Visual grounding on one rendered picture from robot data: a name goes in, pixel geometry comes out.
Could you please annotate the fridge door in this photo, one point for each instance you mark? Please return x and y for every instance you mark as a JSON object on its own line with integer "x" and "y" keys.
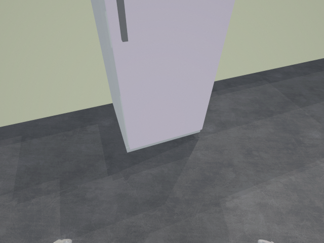
{"x": 166, "y": 70}

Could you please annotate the handle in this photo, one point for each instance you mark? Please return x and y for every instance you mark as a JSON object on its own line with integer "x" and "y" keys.
{"x": 122, "y": 20}

